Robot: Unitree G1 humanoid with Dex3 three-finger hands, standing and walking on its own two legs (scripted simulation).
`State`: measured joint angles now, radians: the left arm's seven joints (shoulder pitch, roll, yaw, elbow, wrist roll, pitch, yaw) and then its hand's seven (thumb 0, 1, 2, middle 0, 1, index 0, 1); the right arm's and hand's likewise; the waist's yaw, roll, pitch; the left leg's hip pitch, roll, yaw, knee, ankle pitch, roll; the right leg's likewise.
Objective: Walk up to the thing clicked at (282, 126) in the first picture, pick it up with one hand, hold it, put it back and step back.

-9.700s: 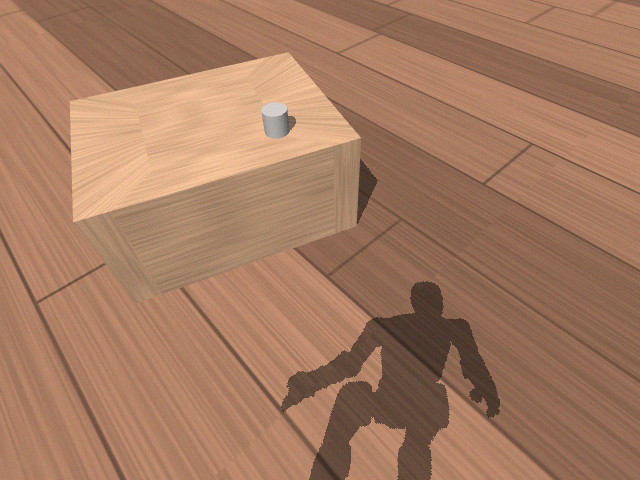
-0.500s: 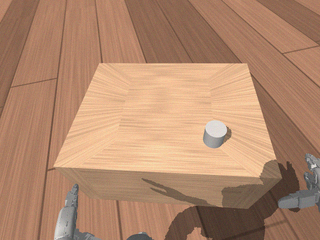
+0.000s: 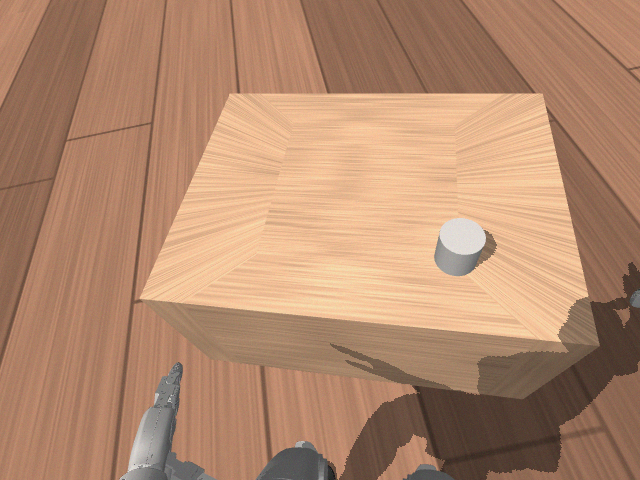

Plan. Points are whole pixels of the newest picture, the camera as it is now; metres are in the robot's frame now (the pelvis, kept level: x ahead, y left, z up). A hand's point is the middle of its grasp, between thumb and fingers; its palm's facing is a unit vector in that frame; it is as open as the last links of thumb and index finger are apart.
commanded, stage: go down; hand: right
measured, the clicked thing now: (458, 247) +0.56 -0.17 -0.24
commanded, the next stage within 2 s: approach in 0.82 s
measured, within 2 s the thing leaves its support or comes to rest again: neither
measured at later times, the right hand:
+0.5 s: hand out of the picture +0.44 -0.36 +0.06, palm faces +0.21 +0.98 -0.03, open 17.4 cm
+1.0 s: hand out of the picture +0.46 -0.36 +0.08, palm faces +0.20 +0.98 +0.01, open 17.6 cm
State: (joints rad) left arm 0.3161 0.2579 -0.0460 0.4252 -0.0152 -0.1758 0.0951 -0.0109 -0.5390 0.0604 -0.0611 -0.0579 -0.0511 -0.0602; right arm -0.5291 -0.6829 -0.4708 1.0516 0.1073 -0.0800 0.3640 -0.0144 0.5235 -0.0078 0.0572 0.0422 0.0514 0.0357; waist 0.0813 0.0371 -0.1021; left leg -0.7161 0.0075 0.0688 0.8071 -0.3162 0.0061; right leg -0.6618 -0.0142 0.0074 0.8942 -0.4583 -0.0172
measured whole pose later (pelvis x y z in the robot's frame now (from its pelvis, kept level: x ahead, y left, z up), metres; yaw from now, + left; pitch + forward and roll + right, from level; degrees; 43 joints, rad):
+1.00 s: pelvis +0.00 -0.01 -0.02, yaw +1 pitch +21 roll +4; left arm 0.29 0.27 -0.06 0.32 0.01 -0.13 0.05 -0.01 -0.54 0.06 -0.06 -0.05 -0.05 -0.06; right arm -0.83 -0.93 -0.61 1.32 0.10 -0.25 0.49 -0.02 0.56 -0.02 0.05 0.05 0.05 0.04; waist 0.19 0.03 -0.13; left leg -0.91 -0.01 0.08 0.88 -0.33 0.00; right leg -0.87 -0.04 0.02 1.02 -0.50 -0.02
